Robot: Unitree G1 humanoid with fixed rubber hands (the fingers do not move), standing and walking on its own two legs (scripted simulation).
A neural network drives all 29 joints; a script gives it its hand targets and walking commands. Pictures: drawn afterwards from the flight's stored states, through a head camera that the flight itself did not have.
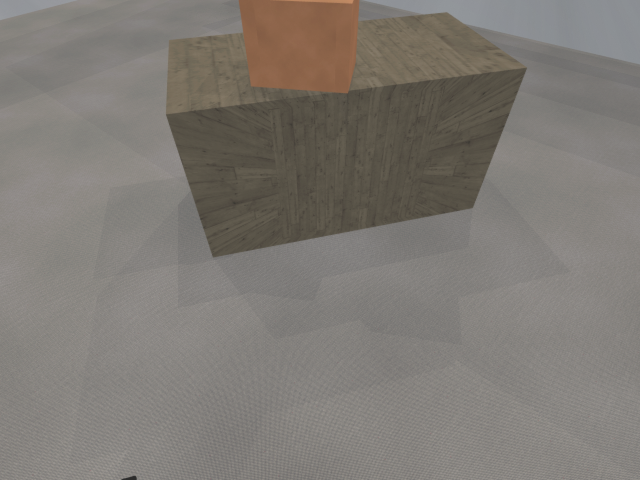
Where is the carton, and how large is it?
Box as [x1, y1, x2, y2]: [239, 0, 358, 92]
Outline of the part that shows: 239,0 251,85 347,92 355,62 358,0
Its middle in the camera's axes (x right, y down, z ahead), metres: -0.04 -0.64 +1.22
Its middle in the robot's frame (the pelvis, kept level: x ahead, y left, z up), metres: +1.36 +0.09 +0.02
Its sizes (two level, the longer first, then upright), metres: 0.319 0.235 0.253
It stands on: a pedestal, 0.66 m high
